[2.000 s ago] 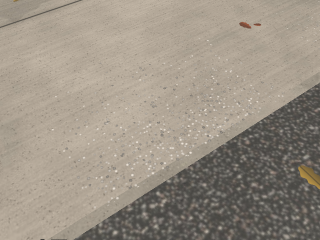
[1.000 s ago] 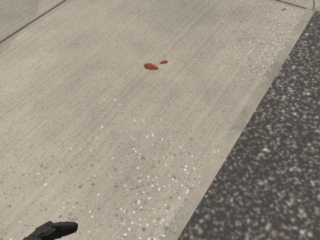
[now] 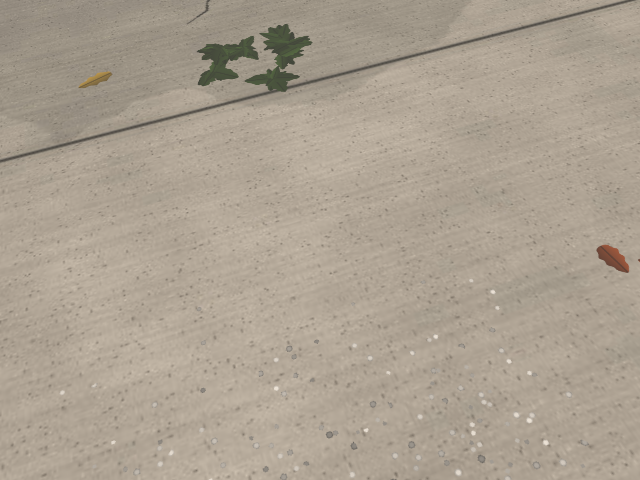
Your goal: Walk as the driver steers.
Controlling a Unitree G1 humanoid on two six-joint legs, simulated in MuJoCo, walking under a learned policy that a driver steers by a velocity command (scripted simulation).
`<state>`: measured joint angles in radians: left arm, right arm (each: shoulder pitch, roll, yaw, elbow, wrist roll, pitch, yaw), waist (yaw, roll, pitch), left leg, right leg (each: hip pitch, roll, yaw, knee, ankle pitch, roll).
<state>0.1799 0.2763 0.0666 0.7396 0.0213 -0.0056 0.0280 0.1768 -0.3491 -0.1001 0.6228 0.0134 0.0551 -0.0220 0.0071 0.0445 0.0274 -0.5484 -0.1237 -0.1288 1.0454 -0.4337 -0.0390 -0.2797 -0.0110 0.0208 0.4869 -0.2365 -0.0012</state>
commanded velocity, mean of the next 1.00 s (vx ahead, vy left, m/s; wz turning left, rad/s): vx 0.00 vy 0.00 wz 0.00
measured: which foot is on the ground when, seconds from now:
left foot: up 0.00-0.26, down 0.28-0.72, up 0.74-1.00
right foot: down 0.00-0.28, up 0.30-0.68, down 0.70-1.00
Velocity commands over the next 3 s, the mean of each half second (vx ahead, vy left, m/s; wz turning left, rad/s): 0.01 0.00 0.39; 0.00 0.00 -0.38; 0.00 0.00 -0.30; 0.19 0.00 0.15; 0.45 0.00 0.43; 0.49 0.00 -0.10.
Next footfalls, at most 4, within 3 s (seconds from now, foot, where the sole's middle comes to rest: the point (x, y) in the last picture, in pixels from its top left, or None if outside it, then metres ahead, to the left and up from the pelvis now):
0.28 left None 0.02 0.15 -0.78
0.70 right None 0.02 -0.08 -0.78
1.12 left None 0.05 0.16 -0.78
1.46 right None -0.02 -0.09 -0.78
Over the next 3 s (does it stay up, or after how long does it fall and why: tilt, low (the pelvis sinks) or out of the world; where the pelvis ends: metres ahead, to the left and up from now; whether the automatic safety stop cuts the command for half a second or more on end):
stays up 0.63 0.14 -0.01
